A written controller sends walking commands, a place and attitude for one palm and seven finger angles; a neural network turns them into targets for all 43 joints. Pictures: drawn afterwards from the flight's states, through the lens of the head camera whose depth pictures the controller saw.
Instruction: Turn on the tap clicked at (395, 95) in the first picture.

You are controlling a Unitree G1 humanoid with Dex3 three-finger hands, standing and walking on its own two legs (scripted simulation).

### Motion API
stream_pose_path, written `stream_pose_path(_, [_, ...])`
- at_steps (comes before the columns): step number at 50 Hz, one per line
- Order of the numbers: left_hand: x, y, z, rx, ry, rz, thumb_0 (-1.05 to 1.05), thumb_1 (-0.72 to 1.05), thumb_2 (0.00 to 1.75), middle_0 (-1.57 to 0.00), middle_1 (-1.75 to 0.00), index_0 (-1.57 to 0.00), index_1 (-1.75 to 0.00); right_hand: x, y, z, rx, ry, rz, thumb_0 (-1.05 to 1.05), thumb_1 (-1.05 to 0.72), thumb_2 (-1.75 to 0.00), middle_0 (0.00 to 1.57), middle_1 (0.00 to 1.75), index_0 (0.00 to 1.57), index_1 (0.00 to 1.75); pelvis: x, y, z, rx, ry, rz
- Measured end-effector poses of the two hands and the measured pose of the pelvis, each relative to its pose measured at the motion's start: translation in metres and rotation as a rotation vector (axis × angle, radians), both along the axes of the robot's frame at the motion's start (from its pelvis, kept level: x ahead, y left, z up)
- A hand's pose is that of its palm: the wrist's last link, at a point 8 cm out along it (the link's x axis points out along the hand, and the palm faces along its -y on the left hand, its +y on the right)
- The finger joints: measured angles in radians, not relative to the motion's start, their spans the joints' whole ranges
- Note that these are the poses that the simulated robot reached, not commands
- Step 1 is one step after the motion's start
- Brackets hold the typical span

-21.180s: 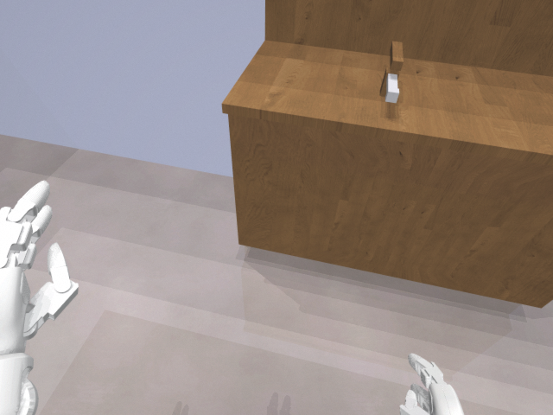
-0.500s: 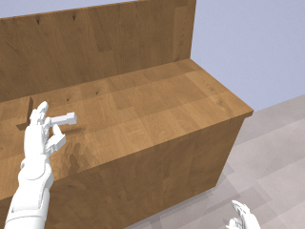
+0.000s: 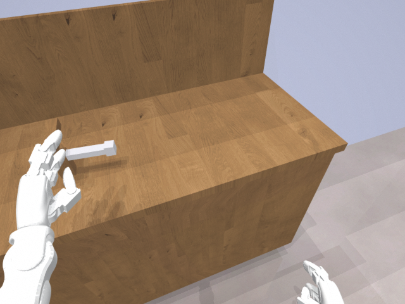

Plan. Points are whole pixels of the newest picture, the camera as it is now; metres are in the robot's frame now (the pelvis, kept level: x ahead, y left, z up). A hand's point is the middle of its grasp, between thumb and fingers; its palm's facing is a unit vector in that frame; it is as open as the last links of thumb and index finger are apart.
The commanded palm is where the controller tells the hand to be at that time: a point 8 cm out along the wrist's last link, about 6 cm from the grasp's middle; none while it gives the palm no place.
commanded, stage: draw the hand back beside the body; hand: left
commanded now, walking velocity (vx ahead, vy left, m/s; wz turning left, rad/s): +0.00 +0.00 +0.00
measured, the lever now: (110, 148) +0.46 +0.30 +0.04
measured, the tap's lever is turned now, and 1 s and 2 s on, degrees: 82 82 82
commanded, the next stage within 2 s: step back with the hand held close in 0.62 s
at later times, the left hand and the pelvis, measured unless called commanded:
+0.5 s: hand (51, 211) +0.20 +0.26 +0.16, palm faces +0.42 -0.84 -0.34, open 7.5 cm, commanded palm +0.16 +0.29 +0.16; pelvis +0.01 +0.01 +0.00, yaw +1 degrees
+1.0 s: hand (58, 216) +0.20 +0.25 +0.14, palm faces +0.35 -0.84 -0.42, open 7.4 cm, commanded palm +0.15 +0.30 +0.17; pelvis -0.01 +0.01 +0.00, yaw +0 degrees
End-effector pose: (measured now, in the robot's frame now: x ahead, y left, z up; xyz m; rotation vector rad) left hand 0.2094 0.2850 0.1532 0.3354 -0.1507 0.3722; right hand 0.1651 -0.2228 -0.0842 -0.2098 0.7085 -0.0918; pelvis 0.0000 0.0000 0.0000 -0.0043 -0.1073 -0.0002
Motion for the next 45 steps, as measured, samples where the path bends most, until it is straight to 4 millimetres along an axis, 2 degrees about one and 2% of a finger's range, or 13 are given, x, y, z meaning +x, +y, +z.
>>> stream_pose_path(11, [-0.026, 0.005, 0.004, 0.021, -0.012, 0.006, 0.02, 0.89, 0.90, -0.20, -0.29, -0.20, -0.29, 0.019, 0.013, 0.008, -0.013, -0.038, 0.045, 0.01, -0.90, -0.90, 0.20, 0.30, 0.20, 0.30, 0.005, 0.008, 0.000, -0.001, -0.004, 0.007])
stream_pose_path(22, [-0.048, 0.010, 0.017, 0.072, -0.029, 0.027, 0.02, 0.89, 0.90, -0.21, -0.30, -0.20, -0.30, 0.033, 0.025, 0.015, -0.003, -0.075, 0.083, 0.01, -0.90, -0.90, 0.20, 0.30, 0.20, 0.30, 0.009, 0.011, 0.000, -0.003, -0.007, 0.012])
stream_pose_path(31, [-0.045, 0.011, 0.009, 0.043, -0.004, 0.049, 0.02, 0.89, 0.90, -0.21, -0.30, -0.20, -0.30, 0.029, 0.026, 0.010, -0.003, -0.052, 0.089, 0.01, -0.90, -0.90, 0.20, 0.30, 0.21, 0.30, 0.007, 0.009, -0.001, -0.002, -0.006, 0.016])
stream_pose_path(38, [-0.043, 0.004, 0.015, 0.060, -0.023, 0.025, 0.02, 0.89, 0.90, -0.21, -0.30, -0.21, -0.30, 0.023, 0.020, 0.007, -0.005, -0.048, 0.075, 0.01, -0.90, -0.90, 0.20, 0.30, 0.21, 0.30, 0.008, 0.007, -0.001, -0.002, -0.009, 0.014])
stream_pose_path(42, [-0.041, 0.008, 0.023, 0.105, -0.044, 0.026, 0.02, 0.89, 0.90, -0.21, -0.30, -0.21, -0.30, 0.021, 0.015, 0.007, -0.008, -0.032, 0.053, 0.01, -0.90, -0.90, 0.20, 0.30, 0.21, 0.30, 0.003, 0.006, -0.002, -0.013, 0.030, 0.020])
stream_pose_path(45, [-0.040, 0.010, 0.022, 0.130, -0.022, 0.021, 0.02, 0.89, 0.90, -0.21, -0.30, -0.21, -0.30, 0.019, 0.010, 0.007, -0.013, -0.019, 0.026, 0.01, -0.90, -0.90, 0.20, 0.30, 0.21, 0.30, -0.002, 0.008, -0.002, -0.015, 0.059, 0.016])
